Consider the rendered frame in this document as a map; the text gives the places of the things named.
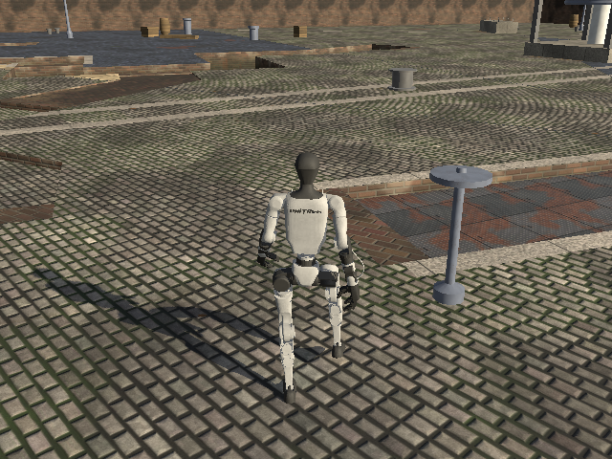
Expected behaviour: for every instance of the left robot thigh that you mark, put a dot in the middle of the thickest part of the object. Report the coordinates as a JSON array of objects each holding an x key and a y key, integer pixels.
[{"x": 283, "y": 293}]

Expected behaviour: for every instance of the robot left upper arm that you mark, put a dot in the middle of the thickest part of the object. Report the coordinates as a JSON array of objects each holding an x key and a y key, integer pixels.
[{"x": 276, "y": 203}]

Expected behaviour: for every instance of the right robot foot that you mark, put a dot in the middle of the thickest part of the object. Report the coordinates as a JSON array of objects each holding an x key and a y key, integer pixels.
[{"x": 337, "y": 351}]

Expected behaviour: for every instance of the left robot forearm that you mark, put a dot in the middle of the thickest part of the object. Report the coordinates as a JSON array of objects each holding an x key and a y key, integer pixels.
[{"x": 263, "y": 248}]

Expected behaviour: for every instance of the robot right upper arm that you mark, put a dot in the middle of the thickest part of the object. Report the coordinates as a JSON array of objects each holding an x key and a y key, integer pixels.
[{"x": 336, "y": 204}]

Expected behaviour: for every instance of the robot left hand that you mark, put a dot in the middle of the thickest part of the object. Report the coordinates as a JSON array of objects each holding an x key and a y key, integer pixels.
[{"x": 264, "y": 263}]

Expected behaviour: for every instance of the right robot forearm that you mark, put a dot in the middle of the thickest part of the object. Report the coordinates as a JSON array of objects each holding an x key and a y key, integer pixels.
[{"x": 348, "y": 265}]

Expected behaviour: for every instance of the robot right hand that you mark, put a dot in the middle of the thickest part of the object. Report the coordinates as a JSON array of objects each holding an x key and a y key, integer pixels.
[{"x": 354, "y": 297}]

